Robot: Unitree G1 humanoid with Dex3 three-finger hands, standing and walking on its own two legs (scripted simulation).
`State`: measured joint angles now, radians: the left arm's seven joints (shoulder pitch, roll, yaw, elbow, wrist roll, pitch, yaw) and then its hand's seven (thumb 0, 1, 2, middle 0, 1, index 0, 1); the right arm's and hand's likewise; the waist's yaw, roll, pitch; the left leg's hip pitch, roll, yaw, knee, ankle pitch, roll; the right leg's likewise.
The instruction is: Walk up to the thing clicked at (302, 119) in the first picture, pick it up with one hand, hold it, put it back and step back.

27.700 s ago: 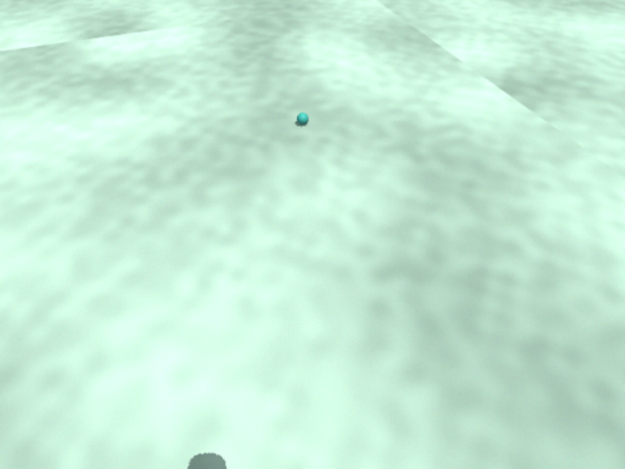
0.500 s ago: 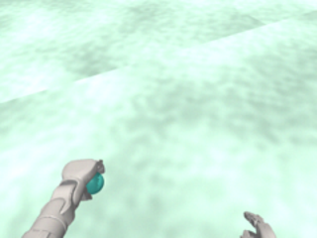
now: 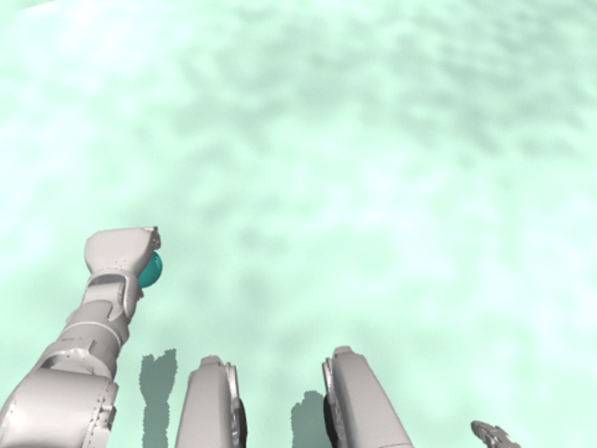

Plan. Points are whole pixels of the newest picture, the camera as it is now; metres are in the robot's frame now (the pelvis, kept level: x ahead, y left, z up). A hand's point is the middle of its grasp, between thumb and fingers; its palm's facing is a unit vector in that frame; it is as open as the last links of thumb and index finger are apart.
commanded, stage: crouch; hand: left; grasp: from above
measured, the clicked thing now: (140, 267) +0.41 +0.22 -0.16
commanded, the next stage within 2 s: lower in 1.24 s
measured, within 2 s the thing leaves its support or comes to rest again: neither
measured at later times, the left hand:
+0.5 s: hand (167, 286) +0.43 +0.22 -0.33, palm faces -0.44 +0.00 -0.90, open 9.3 cm
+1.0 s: hand (177, 288) +0.44 +0.22 -0.40, palm faces -0.46 -0.01 -0.89, open 9.3 cm
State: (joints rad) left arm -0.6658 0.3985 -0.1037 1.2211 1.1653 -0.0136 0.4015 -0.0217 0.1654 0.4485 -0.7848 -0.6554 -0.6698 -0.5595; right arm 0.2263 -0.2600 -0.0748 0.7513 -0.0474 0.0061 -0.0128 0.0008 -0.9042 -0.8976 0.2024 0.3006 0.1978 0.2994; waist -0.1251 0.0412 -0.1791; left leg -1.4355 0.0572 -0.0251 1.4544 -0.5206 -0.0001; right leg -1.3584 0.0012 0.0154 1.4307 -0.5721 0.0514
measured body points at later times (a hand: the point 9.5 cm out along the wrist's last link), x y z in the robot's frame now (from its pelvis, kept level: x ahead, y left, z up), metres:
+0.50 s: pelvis -0.02 -0.01 -0.16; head +0.21 +0.03 +0.23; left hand +0.45 +0.21 -0.27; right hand +0.04 -0.29 -0.28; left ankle +0.07 +0.12 -0.57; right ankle +0.05 -0.15 -0.57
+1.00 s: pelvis -0.03 -0.01 -0.23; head +0.22 +0.02 +0.15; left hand +0.46 +0.21 -0.35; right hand +0.00 -0.28 -0.34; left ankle +0.07 +0.12 -0.57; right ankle +0.05 -0.15 -0.57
